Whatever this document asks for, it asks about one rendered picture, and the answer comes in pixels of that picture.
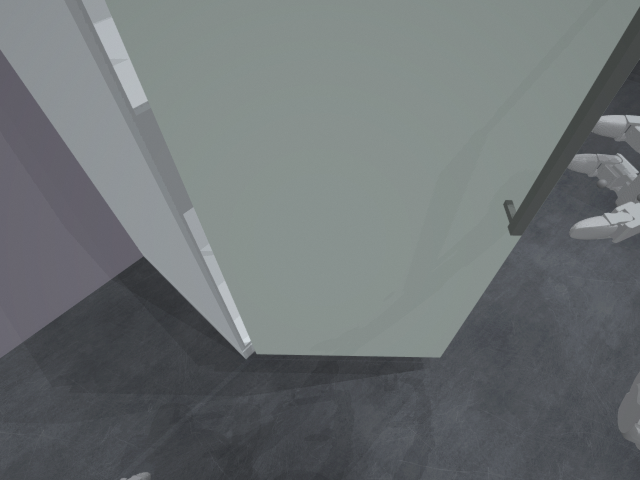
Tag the handle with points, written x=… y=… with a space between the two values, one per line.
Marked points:
x=614 y=73

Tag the fridge door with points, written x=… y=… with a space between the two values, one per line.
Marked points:
x=348 y=160

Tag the right robot hand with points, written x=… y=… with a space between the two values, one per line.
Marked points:
x=624 y=221

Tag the right robot upper arm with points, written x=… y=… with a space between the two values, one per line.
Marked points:
x=629 y=414

